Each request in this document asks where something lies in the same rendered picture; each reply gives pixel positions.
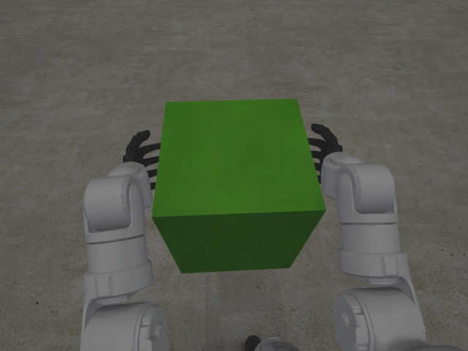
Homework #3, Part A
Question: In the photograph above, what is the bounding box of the robot right forearm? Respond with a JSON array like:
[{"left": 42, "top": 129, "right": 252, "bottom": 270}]
[{"left": 321, "top": 151, "right": 426, "bottom": 335}]

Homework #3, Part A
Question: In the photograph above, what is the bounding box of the robot left hand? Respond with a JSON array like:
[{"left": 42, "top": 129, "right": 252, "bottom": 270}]
[{"left": 123, "top": 130, "right": 161, "bottom": 190}]

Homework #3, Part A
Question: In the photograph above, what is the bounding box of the robot right hand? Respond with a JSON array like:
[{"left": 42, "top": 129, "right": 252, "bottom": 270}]
[{"left": 308, "top": 124, "right": 343, "bottom": 184}]

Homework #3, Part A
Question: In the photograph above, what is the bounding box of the right robot upper arm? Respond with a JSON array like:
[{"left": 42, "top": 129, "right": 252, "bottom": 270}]
[{"left": 333, "top": 287, "right": 466, "bottom": 351}]

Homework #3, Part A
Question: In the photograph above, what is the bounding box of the robot right foot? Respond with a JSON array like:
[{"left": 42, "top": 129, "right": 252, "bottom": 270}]
[{"left": 244, "top": 335, "right": 261, "bottom": 351}]

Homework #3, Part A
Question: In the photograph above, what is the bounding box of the robot left forearm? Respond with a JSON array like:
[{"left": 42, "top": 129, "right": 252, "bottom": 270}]
[{"left": 80, "top": 162, "right": 154, "bottom": 351}]

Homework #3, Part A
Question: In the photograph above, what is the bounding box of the carton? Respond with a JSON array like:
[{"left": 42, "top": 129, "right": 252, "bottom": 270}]
[{"left": 151, "top": 99, "right": 326, "bottom": 273}]

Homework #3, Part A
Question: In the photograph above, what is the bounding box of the left robot upper arm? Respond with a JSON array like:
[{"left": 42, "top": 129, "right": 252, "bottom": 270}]
[{"left": 81, "top": 301, "right": 170, "bottom": 351}]

